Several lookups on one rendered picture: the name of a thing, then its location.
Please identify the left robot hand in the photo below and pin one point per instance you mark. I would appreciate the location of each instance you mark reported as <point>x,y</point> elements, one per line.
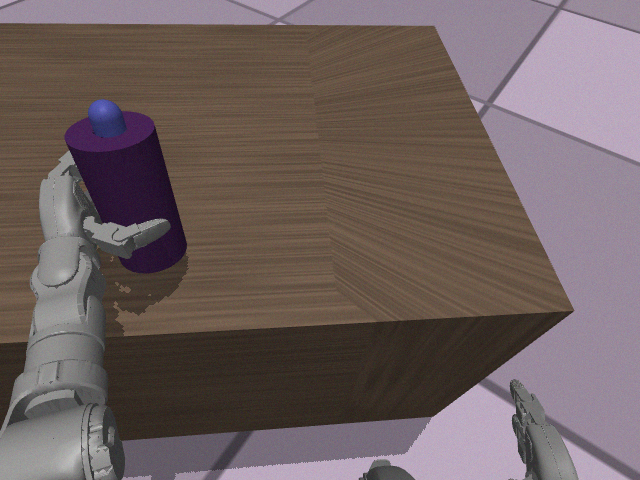
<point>65,210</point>

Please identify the left robot arm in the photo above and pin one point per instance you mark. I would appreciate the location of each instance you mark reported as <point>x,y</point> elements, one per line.
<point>58,426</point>

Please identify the right robot hand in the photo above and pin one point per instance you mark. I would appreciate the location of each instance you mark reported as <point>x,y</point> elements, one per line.
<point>540,445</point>

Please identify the bottle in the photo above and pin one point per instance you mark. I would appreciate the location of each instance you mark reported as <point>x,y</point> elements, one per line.
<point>120,160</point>

